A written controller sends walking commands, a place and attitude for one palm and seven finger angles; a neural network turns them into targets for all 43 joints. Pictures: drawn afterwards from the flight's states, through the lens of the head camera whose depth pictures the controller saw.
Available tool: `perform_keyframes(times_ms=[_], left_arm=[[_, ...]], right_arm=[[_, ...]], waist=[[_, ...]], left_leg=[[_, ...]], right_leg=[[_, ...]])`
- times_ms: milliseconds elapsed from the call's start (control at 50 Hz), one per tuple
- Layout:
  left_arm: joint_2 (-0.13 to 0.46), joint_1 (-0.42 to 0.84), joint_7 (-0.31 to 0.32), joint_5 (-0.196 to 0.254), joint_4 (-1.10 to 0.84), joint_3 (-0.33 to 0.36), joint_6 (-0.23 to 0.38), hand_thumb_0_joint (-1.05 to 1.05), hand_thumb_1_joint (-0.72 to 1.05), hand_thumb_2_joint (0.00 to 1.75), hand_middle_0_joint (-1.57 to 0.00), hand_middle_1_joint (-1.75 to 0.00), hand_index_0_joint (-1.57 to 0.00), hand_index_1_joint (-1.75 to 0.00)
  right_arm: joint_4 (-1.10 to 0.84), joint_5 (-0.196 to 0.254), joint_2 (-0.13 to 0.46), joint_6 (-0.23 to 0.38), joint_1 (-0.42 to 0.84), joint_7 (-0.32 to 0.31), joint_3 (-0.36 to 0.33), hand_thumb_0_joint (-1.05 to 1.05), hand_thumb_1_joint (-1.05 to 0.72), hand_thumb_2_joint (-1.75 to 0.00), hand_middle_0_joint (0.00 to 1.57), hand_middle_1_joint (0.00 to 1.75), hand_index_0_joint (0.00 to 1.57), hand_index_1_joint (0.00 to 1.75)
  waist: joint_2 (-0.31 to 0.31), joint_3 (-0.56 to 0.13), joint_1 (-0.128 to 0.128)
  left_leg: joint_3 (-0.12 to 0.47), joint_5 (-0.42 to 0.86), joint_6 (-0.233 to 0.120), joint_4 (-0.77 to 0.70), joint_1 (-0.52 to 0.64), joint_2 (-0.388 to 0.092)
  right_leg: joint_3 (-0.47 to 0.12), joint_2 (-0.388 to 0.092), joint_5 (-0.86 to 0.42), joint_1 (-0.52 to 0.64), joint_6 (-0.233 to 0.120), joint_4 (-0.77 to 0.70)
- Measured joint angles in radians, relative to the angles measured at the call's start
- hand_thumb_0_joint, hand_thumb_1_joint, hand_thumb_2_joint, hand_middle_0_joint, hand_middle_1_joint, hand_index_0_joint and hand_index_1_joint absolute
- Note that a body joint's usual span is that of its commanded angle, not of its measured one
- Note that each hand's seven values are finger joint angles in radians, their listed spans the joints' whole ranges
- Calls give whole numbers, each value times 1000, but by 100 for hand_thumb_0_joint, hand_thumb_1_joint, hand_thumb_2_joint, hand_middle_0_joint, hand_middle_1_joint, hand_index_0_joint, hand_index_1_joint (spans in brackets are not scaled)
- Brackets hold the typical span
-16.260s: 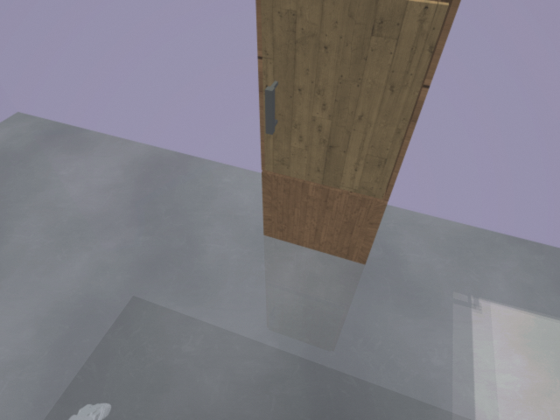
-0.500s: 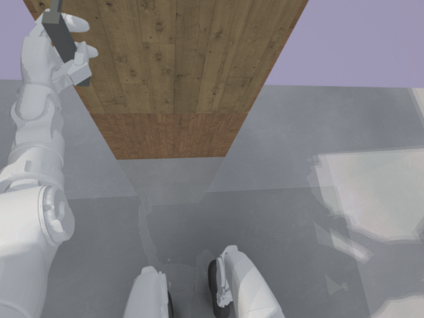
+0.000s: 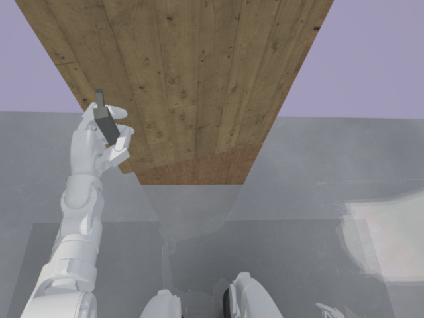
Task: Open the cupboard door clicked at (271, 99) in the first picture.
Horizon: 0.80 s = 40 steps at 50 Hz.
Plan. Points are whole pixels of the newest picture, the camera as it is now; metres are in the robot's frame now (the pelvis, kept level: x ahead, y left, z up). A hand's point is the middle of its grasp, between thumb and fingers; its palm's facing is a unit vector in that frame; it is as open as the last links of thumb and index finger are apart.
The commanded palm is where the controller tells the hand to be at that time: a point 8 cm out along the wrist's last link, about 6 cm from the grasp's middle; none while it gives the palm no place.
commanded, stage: pull the door open along its arc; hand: left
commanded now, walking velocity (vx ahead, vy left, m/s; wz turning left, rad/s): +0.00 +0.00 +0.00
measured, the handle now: (111, 126) +0.47 +0.18 +0.02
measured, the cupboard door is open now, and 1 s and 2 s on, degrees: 14 40 41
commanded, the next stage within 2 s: open thumb and fingers to let go in 0.54 s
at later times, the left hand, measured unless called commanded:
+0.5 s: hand (165, 205) +0.31 +0.07 +0.02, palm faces +0.41 -0.91 +0.01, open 5.9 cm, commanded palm +0.24 +0.10 +0.02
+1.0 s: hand (180, 218) +0.29 +0.04 +0.03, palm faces +0.37 -0.93 -0.02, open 9.2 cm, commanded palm +0.24 +0.09 +0.02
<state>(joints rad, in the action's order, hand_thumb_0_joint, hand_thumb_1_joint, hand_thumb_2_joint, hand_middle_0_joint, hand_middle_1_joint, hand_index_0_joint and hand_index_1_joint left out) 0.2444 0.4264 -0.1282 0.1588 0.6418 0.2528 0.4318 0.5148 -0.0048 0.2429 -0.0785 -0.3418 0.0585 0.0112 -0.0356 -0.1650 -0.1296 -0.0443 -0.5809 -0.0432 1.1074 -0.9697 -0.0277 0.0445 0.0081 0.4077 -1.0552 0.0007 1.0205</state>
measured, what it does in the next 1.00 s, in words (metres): shifts its weight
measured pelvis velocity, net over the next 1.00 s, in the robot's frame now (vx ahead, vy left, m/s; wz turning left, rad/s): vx -0.03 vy -0.05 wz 0.09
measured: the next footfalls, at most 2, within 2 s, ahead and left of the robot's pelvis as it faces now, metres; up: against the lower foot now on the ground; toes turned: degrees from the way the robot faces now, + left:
none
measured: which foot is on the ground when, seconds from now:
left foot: down 0.00-1.00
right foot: down 0.00-1.00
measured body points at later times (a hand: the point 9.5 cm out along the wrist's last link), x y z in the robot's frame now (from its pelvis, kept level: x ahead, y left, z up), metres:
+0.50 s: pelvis -0.01 -0.03 +0.00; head +0.08 -0.03 +0.44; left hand +0.28 +0.12 +0.03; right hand +0.17 -0.23 -0.12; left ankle -0.04 +0.09 -0.66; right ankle +0.03 -0.13 -0.66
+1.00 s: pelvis -0.03 -0.05 -0.01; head +0.06 -0.06 +0.43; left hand +0.26 +0.09 +0.03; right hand +0.17 -0.25 -0.12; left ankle -0.04 +0.08 -0.66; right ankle +0.03 -0.13 -0.66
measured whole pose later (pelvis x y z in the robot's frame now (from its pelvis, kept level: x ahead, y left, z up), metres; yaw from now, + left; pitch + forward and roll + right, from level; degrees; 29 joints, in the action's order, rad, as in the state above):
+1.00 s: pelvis -0.03 -0.05 -0.01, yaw +5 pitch +18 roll +1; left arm -0.09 0.04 0.52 -0.09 0.35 -0.17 0.45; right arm 0.58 -0.08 0.19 0.07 -0.18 0.02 -0.01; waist -0.03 -0.17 0.00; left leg 0.01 -0.56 0.02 1.15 -0.91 0.01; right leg 0.10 -0.03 0.45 -1.01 -0.07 1.13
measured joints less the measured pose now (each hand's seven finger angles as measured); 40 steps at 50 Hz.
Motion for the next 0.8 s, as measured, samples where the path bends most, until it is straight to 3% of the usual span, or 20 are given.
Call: perform_keyframes(times_ms=[60, 160, 240, 340, 480, 660, 740, 800], left_arm=[[-101, -76, 160, -26, -79, -48, 30, 2, 69, 73, -38, -135, -38, -135], [-204, -136, 378, -126, -137, -141, 55, 1, 71, 76, -36, -135, -39, -135], [-252, -179, 493, -170, -168, -211, 43, 1, 71, 77, -35, -135, -38, -135], [-303, -252, 593, -209, -201, -288, 38, 2, 71, 77, -35, -135, -38, -135], [-343, -337, 668, -256, -236, -370, 45, 2, 71, 75, -35, -135, -37, -135], [-353, -472, 673, -282, -338, -461, 28, 2, 70, 73, -33, -134, -36, -135], [-342, -442, 688, -301, -312, -456, 43, 1, 68, 75, -35, -133, -35, -134], [-328, -406, 679, -289, -292, -439, 36, 1, 64, 75, -36, -133, -36, -134]], right_arm=[[0, -16, -5, 21, 32, 11, -14, 1, -91, -90, 20, 30, 20, 30], [6, -45, -20, 34, 95, 16, -24, 1, -91, -90, 20, 30, 20, 30], [16, -57, -39, 41, 134, 11, -26, 1, -91, -90, 20, 30, 20, 30], [31, -65, -62, 57, 151, 3, -18, 1, -91, -90, 20, 30, 20, 30], [59, -76, -71, 91, 153, -7, -15, 1, -91, -90, 20, 30, 20, 30], [57, -76, -58, 127, 154, -18, -21, 1, -91, -90, 20, 30, 20, 30], [67, -82, -54, 142, 171, -33, -22, 1, -91, -90, 20, 30, 20, 30], [73, -80, -53, 146, 183, -39, -24, 1, -91, -90, 20, 30, 20, 30]], waist=[[5, -10, 25], [12, -8, 65], [10, -5, 89], [13, -6, 110], [18, -9, 123], [17, -6, 124], [19, -3, 125], [16, 0, 126]], left_leg=[[-1, -4, 3, 3, 11, 5], [6, -11, 8, 26, 17, 15], [15, -8, 15, 30, 28, 19], [24, 3, 25, 16, 53, 24], [44, 11, 39, 17, 67, 28], [52, 15, 53, 18, 81, 29], [58, 14, 59, 37, 65, 32], [61, 13, 62, 48, 54, 32]], right_leg=[[-2, -5, 10, 7, -1, 13], [4, -17, 29, 11, -7, 50], [12, -22, 33, 21, -15, 61], [21, -27, 33, 46, -25, 59], [40, -33, 39, 63, -41, 69], [48, -35, 46, 74, -55, 83], [54, -40, 52, 58, -61, 105], [57, -40, 53, 48, -65, 118]])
